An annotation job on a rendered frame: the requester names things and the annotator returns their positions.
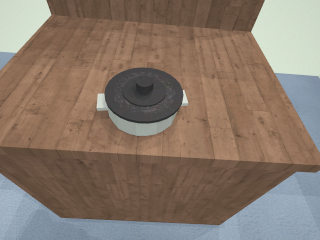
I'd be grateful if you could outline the knob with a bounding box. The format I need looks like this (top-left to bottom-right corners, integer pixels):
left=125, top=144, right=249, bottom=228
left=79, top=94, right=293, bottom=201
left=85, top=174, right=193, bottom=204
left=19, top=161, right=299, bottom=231
left=136, top=75, right=154, bottom=93

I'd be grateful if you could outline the lid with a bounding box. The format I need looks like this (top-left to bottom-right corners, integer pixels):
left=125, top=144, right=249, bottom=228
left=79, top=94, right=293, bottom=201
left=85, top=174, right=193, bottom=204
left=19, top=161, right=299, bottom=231
left=104, top=67, right=184, bottom=124

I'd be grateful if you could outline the pot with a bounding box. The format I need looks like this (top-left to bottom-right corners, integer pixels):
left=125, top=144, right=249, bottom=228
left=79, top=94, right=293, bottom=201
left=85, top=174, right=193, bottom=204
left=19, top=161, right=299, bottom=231
left=96, top=90, right=189, bottom=136

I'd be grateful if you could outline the table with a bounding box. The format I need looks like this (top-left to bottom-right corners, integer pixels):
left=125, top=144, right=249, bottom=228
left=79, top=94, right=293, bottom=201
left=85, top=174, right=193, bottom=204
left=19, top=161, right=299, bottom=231
left=0, top=0, right=320, bottom=225

